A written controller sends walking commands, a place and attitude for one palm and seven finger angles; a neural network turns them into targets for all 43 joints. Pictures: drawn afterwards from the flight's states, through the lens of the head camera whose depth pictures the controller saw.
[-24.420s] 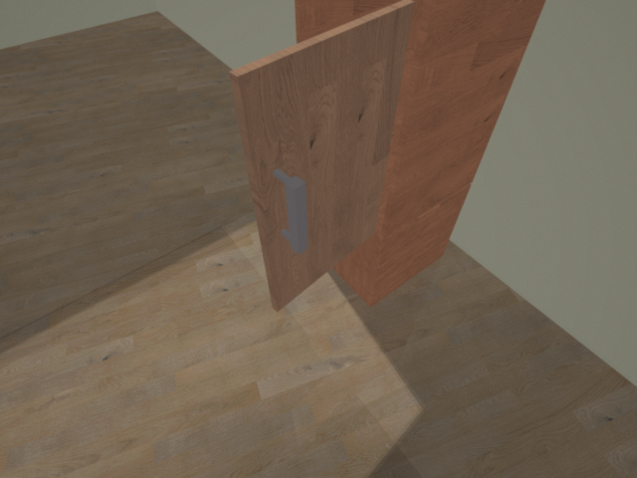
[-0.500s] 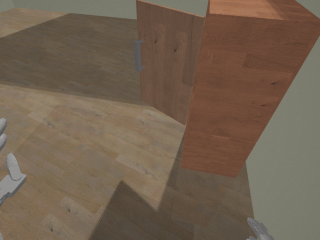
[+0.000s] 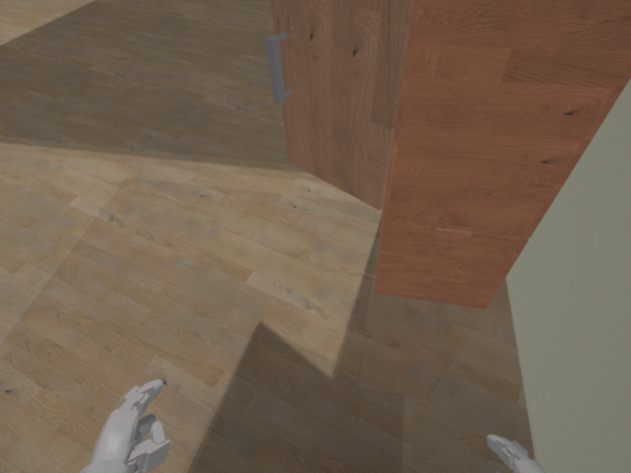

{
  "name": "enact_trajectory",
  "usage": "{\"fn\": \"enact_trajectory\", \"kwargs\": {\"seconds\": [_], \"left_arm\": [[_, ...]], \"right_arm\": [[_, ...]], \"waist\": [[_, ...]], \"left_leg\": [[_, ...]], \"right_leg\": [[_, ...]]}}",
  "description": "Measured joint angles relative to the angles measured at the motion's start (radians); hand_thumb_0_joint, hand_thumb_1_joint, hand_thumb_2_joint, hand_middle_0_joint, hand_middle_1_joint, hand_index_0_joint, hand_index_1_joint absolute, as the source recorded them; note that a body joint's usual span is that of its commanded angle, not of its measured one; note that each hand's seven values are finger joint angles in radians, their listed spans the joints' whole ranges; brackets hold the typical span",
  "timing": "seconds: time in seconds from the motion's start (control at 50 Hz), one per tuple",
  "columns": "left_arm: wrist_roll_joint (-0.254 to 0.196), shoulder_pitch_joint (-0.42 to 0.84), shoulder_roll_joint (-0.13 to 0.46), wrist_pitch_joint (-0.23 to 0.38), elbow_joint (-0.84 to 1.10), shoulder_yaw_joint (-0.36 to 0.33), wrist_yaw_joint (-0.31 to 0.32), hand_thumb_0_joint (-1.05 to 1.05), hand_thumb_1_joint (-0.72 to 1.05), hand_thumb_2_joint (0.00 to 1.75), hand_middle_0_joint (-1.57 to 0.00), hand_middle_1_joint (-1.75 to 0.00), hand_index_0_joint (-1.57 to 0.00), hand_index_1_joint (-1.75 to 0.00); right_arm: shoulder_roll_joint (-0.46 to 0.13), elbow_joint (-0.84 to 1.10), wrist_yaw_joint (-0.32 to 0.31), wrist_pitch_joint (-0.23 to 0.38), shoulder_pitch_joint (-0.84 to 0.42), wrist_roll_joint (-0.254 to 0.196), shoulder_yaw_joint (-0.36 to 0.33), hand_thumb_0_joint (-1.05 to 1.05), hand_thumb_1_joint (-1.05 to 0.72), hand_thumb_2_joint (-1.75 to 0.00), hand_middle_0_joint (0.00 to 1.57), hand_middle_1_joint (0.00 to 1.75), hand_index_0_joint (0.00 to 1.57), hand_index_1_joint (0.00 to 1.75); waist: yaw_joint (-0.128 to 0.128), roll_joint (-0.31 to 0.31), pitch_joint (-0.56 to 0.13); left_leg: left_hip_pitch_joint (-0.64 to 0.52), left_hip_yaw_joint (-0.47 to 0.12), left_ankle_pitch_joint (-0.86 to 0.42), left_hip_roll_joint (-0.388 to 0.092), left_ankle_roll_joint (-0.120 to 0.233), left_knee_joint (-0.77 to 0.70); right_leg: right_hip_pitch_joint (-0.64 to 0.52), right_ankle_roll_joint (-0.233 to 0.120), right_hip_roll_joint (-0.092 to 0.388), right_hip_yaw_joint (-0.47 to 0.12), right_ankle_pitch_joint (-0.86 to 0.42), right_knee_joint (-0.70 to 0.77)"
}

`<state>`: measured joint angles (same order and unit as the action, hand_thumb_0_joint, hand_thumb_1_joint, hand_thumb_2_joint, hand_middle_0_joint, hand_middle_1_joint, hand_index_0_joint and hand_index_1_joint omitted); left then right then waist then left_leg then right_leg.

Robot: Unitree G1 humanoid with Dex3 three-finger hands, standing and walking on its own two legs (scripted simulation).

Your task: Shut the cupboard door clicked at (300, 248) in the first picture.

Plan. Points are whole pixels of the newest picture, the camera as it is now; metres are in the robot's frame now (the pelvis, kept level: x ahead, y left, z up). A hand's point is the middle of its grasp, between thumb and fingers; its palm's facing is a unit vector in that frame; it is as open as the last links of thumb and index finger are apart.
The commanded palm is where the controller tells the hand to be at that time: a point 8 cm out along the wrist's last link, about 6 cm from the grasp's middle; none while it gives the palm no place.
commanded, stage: let the arm hang, fingers relaxed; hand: left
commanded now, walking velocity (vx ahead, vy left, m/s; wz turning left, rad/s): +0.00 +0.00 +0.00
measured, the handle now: (281, 68) +1.02 +0.13 +0.00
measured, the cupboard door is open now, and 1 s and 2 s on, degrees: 61 61 61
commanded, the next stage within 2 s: look to check the result in 0.92 s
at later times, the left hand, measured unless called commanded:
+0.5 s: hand out of the picture -0.03 +0.21 -0.15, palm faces +0.03 -0.96 -0.29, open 7.3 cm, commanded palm none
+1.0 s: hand out of the picture +0.01 +0.18 -0.16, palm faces +0.01 -0.98 -0.21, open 7.4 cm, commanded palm none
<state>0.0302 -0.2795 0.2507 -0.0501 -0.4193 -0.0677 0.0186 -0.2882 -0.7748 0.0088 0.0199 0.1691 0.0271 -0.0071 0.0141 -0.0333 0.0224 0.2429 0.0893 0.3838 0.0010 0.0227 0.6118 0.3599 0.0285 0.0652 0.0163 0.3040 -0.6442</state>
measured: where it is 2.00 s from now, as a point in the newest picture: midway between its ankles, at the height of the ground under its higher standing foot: outside the picture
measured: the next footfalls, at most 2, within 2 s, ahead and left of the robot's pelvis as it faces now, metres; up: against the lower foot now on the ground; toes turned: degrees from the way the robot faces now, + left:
none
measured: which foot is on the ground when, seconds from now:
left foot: down 0.00-1.00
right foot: down 0.00-1.00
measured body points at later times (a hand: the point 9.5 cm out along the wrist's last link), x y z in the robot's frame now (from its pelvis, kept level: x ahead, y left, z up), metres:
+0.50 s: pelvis -0.02 -0.01 +0.02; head -0.02 -0.02 +0.47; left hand -0.03 +0.26 -0.13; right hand -0.02 -0.24 -0.15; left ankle -0.04 +0.10 -0.72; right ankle +0.02 -0.14 -0.72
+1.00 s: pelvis -0.02 -0.01 +0.02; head -0.02 -0.01 +0.47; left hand +0.01 +0.23 -0.14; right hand -0.02 -0.26 -0.14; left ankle -0.04 +0.10 -0.72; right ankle +0.02 -0.14 -0.72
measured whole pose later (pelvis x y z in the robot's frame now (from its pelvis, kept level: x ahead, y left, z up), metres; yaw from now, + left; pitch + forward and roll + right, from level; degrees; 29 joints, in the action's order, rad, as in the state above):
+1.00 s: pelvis -0.02 -0.01 +0.02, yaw -1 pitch -2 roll +0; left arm 0.02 -0.24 0.19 0.00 -1.10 -0.02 0.02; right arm -0.20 -1.10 -0.02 -0.01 0.29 0.02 -0.02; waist 0.01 0.00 0.02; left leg 0.12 0.08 0.27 -0.03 0.00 0.42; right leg 0.21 0.01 0.02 0.03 0.15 -0.40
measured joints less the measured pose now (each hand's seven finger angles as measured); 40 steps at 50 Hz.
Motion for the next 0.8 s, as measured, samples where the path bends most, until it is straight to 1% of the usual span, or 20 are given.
{"fn": "enact_trajectory", "kwargs": {"seconds": [0.02, 0.08, 0.1, 0.12, 0.16, 0.2, 0.24, 0.36, 0.48, 0.6, 0.8], "left_arm": [[0.001, 0.001, -0.020, -0.007, -0.071, 0.028, -0.005, 0.01, 0.90, 0.90, -0.20, -0.30, -0.20, -0.30], [0.000, -0.014, -0.070, -0.011, -0.240, 0.085, -0.017, 0.02, 0.90, 0.90, -0.20, -0.30, -0.20, -0.30], [-0.006, -0.019, -0.083, -0.011, -0.286, 0.089, -0.016, 0.02, 0.91, 0.90, -0.20, -0.30, -0.20, -0.30], [-0.020, -0.016, -0.087, -0.003, -0.315, 0.063, -0.001, 0.00, 0.94, 0.90, -0.21, -0.30, -0.21, -0.30], [-0.018, -0.006, -0.067, 0.002, -0.368, 0.046, 0.005, -0.03, 0.98, 0.90, -0.21, -0.30, -0.21, -0.30], [-0.012, -0.005, -0.048, 0.002, -0.420, 0.043, 0.001, -0.03, 0.99, 0.90, -0.21, -0.30, -0.21, -0.30], [-0.009, -0.011, -0.035, 0.003, -0.467, 0.043, -0.002, -0.02, 0.98, 0.90, -0.21, -0.30, -0.21, -0.30], [-0.008, -0.035, -0.015, 0.009, -0.575, 0.041, -0.003, 0.00, 0.94, 0.90, -0.21, -0.30, -0.21, -0.30], [-0.010, -0.038, -0.018, 0.020, -0.631, 0.040, 0.000, 0.01, 0.91, 0.90, -0.20, -0.30, -0.20, -0.30], [-0.011, -0.023, -0.036, 0.030, -0.660, 0.042, 0.002, 0.01, 0.91, 0.90, -0.20, -0.30, -0.20, -0.30], [-0.012, 0.022, -0.068, 0.044, -0.678, 0.048, 0.002, 0.01, 0.90, 0.90, -0.20, -0.30, -0.20, -0.30]], "right_arm": [[0.007, -0.005, -0.001, -0.008, -0.001, -0.001, 0.002, 0.01, -0.90, -0.90, 0.20, 0.29, 0.20, 0.30], [0.034, -0.031, -0.007, -0.027, 0.022, -0.004, 0.008, 0.00, -0.90, -0.90, 0.20, 0.29, 0.20, 0.30], [0.044, -0.048, -0.009, -0.031, 0.033, -0.004, 0.010, 0.00, -0.90, -0.90, 0.20, 0.29, 0.20, 0.30], [0.055, -0.067, -0.011, -0.034, 0.049, -0.003, 0.011, 0.00, -0.90, -0.90, 0.20, 0.29, 0.20, 0.30], [0.070, -0.109, -0.015, -0.043, 0.078, -0.001, 0.016, 0.00, -0.90, -0.90, 0.20, 0.29, 0.20, 0.30], [0.077, -0.146, -0.017, -0.053, 0.098, 0.001, 0.015, 0.00, -0.90, -0.90, 0.20, 0.29, 0.20, 0.30], [0.079, -0.173, -0.019, -0.059, 0.113, -0.001, 0.011, 0.00, -0.90, -0.90, 0.20, 0.29, 0.20, 0.30], [0.082, -0.221, -0.022, -0.056, 0.138, -0.005, 0.002, 0.00, -0.90, -0.90, 0.20, 0.29, 0.20, 0.30], [0.091, -0.262, -0.021, -0.046, 0.152, -0.008, 0.001, 0.00, -0.90, -0.90, 0.20, 0.29, 0.20, 0.30], [0.096, -0.297, -0.023, -0.038, 0.157, -0.011, -0.001, 0.00, -0.90, -0.90, 0.20, 0.29, 0.20, 0.30], [0.098, -0.327, -0.030, -0.029, 0.141, -0.013, -0.005, 0.00, -0.90, -0.90, 0.20, 0.29, 0.20, 0.30]], "waist": [[0.006, 0.008, 0.015], [0.020, 0.054, 0.043], [0.020, 0.072, 0.048], [0.013, 0.087, 0.050], [-0.006, 0.100, 0.048], [-0.017, 0.093, 0.038], [-0.020, 0.077, 0.026], [-0.016, 0.028, 0.002], [-0.017, 0.003, -0.002], [-0.015, 0.005, -0.006], [-0.007, 0.033, -0.011]], "left_leg": [[0.001, 0.000, -0.003, -0.004, -0.003, 0.005], [-0.011, -0.014, -0.012, -0.005, -0.010, -0.012], [-0.017, -0.018, -0.016, -0.004, -0.011, -0.019], [-0.020, -0.025, -0.024, -0.006, -0.012, -0.025], [-0.032, -0.035, -0.040, -0.015, -0.016, -0.042], [-0.043, -0.040, -0.051, -0.025, -0.018, -0.057], [-0.055, -0.040, -0.059, -0.032, -0.019, -0.072], [-0.078, -0.024, -0.087, -0.030, -0.015, -0.122], [-0.087, -0.012, -0.107, -0.024, -0.012, -0.153], [-0.096, -0.005, -0.110, -0.023, -0.013, -0.163], [-0.115, -0.005, -0.112, -0.027, -0.018, -0.175]], "right_leg": [[-0.002, 0.006, -0.003, 0.000, -0.008, 0.003], [-0.015, -0.008, -0.005, 0.011, -0.019, 0.013], [-0.023, -0.011, -0.005, 0.015, -0.023, 0.020], [-0.032, -0.012, -0.007, 0.023, -0.029, 0.033], [-0.057, -0.013, -0.016, 0.034, -0.050, 0.071], [-0.081, -0.017, -0.027, 0.042, -0.073, 0.111], [-0.100, -0.019, -0.035, 0.043, -0.093, 0.145], [-0.121, -0.017, -0.037, 0.028, -0.130, 0.201], [-0.118, -0.014, -0.034, 0.016, -0.144, 0.216], [-0.118, -0.015, -0.034, 0.009, -0.142, 0.213], [-0.135, -0.019, -0.038, 0.010, -0.140, 0.218]]}}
